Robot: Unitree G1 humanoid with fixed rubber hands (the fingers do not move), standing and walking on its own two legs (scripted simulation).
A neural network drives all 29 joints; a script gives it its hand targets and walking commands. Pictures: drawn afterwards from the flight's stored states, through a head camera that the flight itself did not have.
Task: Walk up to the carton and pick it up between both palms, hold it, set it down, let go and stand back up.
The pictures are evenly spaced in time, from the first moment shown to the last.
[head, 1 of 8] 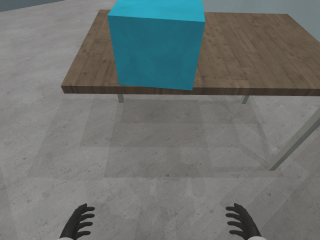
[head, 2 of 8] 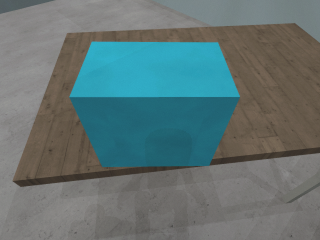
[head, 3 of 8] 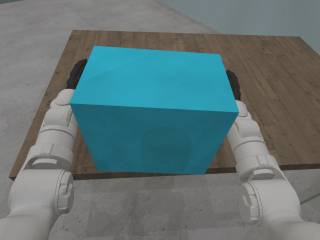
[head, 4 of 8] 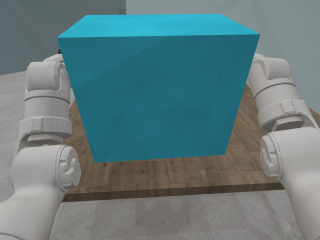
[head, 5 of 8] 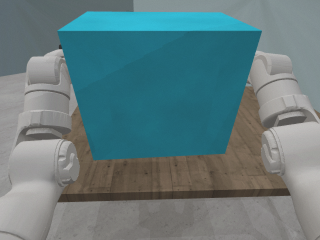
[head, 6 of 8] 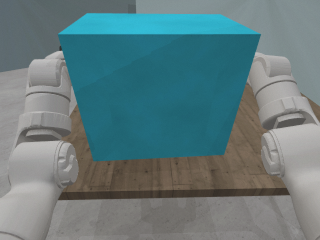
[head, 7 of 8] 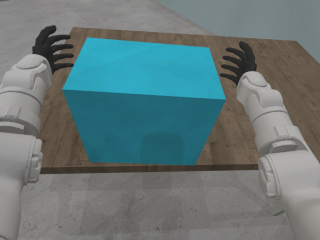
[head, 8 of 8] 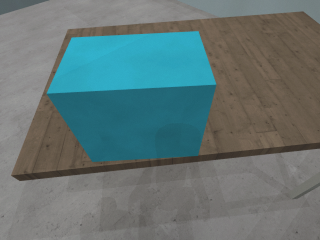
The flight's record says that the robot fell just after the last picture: no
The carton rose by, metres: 0.20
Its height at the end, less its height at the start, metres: +0.00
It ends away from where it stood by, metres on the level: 0.02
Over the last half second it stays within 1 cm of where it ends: yes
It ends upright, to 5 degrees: yes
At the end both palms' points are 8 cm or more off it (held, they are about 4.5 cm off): yes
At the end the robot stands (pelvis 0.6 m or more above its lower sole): yes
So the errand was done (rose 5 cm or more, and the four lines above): yes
